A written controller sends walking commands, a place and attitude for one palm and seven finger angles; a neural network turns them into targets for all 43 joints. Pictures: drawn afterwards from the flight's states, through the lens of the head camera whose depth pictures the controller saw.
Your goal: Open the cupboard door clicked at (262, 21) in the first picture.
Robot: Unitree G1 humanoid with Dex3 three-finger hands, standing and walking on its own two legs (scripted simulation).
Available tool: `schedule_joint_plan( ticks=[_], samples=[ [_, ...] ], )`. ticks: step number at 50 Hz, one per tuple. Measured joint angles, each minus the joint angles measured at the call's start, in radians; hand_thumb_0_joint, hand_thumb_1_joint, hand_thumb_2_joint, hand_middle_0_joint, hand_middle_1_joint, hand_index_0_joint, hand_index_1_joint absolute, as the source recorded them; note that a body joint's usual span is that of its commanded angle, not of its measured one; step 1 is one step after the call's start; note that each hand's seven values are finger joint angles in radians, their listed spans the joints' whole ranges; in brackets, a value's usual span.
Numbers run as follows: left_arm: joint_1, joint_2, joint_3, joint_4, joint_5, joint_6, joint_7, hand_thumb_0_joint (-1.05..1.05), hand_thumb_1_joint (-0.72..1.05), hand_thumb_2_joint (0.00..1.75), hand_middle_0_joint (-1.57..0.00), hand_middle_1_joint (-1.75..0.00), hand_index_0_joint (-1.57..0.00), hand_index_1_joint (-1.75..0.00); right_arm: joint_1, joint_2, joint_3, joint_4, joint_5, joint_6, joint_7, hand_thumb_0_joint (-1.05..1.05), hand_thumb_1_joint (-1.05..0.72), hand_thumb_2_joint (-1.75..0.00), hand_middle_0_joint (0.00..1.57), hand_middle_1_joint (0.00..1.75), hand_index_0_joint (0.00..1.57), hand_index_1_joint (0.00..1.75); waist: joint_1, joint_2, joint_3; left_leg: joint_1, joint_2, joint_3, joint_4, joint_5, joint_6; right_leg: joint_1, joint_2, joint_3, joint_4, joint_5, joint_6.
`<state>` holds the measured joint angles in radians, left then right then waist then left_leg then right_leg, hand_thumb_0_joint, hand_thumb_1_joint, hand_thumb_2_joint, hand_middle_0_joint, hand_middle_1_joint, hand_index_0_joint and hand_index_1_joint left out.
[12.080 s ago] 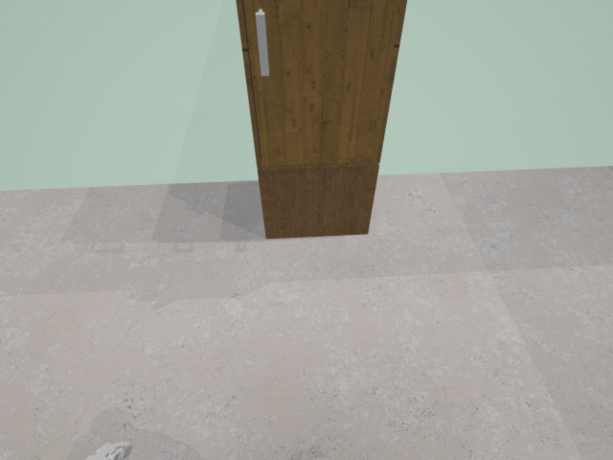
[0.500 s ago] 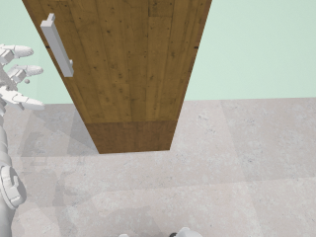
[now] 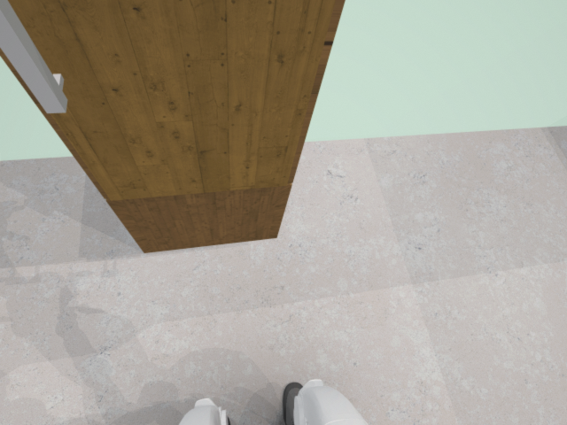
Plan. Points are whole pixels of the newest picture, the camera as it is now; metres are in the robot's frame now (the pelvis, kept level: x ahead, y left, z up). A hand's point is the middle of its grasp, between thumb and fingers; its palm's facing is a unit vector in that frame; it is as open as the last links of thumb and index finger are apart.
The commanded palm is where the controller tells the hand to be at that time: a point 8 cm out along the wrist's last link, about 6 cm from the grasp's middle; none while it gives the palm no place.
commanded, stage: move the hooked fingers beside the handle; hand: left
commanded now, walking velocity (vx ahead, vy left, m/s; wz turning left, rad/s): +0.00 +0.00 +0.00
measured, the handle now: (28, 46) +0.57 +0.27 +0.12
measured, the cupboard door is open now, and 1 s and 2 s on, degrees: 0 0 0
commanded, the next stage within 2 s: slide the fingers in behind the handle in 1.26 s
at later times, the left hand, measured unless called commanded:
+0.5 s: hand out of the picture +0.51 +0.34 +0.13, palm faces +0.08 -1.00 +0.01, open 14.0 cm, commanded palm +0.50 +0.38 +0.12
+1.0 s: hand out of the picture +0.52 +0.32 +0.12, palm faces +0.07 -1.00 -0.01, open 14.0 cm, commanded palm +0.51 +0.37 +0.12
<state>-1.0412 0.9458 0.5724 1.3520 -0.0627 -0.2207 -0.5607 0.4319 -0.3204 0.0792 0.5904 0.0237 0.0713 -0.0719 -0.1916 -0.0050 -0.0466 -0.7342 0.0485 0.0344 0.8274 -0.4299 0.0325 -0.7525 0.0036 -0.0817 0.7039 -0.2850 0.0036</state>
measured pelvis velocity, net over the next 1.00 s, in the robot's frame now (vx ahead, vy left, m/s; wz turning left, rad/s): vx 0.00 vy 0.00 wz -0.01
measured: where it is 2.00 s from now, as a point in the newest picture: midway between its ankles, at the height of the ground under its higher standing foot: outside the picture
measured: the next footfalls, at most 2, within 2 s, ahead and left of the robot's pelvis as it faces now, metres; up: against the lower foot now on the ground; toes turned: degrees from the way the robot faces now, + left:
none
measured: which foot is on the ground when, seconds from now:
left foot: down 0.00-1.00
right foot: down 0.00-1.00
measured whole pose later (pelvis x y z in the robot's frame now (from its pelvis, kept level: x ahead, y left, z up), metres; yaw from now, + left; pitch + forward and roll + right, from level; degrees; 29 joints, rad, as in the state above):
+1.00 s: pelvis +0.00 +0.00 -0.01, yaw -1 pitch +22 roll -5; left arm -1.12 1.00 0.57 1.36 -0.02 -0.21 -0.54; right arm 0.43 -0.31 0.10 0.56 0.02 0.11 -0.06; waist -0.23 0.01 -0.05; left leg -0.84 0.06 0.02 0.91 -0.46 0.04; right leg -0.84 0.02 -0.09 0.75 -0.30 0.01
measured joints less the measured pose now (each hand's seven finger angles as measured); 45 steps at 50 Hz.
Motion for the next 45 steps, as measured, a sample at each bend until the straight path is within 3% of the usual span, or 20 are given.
schedule_joint_plan(
  ticks=[8,15,23,36,40,45],
  samples=[
    [-0.070,0.066,0.011,0.004,0.014,0.003,-0.027,-0.02,-0.50,0.30,-0.29,-1.20,-0.30,-1.20,0.013,0.004,0.007,-0.007,-0.005,0.027,0.004,0.00,-0.91,-0.90,0.21,0.30,0.21,0.30,-0.025,0.002,-0.005,-0.067,0.007,-0.006,0.033,-0.013,0.002,-0.056,0.006,-0.005,0.010,0.000,0.003],
    [-0.010,0.022,0.017,-0.020,-0.009,0.029,-0.043,-0.02,-0.50,0.30,-0.29,-1.20,-0.30,-1.20,0.040,0.018,0.008,-0.012,-0.009,0.052,0.026,0.00,-0.91,-0.90,0.21,0.30,0.21,0.30,-0.013,0.012,-0.023,-0.057,0.008,0.001,0.032,-0.025,0.009,-0.047,0.008,0.003,0.005,-0.007,0.011],
    [0.034,0.004,0.058,-0.073,0.010,0.000,0.007,-0.02,-0.50,0.30,-0.30,-1.20,-0.30,-1.20,0.033,0.033,0.003,-0.030,-0.018,0.049,0.045,0.00,-0.90,-0.90,0.21,0.30,0.21,0.30,-0.016,0.012,-0.032,-0.054,0.013,0.000,0.045,-0.037,0.007,-0.042,0.013,0.003,0.010,-0.013,0.011],
    [0.012,-0.020,-0.016,-0.042,-0.010,0.010,-0.009,-0.02,-0.50,0.30,-0.29,-1.20,-0.30,-1.20,0.005,0.020,0.005,-0.031,-0.011,0.051,0.037,0.00,-0.91,-0.90,0.21,0.30,0.21,0.30,0.005,0.014,-0.029,-0.056,0.005,-0.017,0.058,-0.036,0.007,-0.037,0.005,-0.012,0.025,-0.020,0.010],
    [-0.012,-0.025,-0.016,-0.039,-0.007,-0.006,0.006,-0.02,-0.50,0.30,-0.30,-1.20,-0.30,-1.20,-0.007,0.020,0.007,-0.026,-0.012,0.044,0.033,0.00,-0.91,-0.90,0.21,0.30,0.21,0.30,-0.002,0.009,-0.025,-0.069,0.007,-0.021,0.068,-0.034,0.004,-0.049,0.006,-0.016,0.034,-0.020,0.006],
    [-0.055,0.010,-0.015,-0.002,0.017,0.006,0.017,-0.02,-0.50,0.30,-0.30,-1.20,-0.30,-1.20,-0.014,0.016,0.015,-0.031,-0.008,0.038,0.024,0.00,-0.91,-0.90,0.21,0.30,0.21,0.30,-0.024,0.010,-0.015,-0.088,0.012,-0.024,0.080,-0.034,0.003,-0.066,0.011,-0.018,0.042,-0.017,0.003]
  ],
)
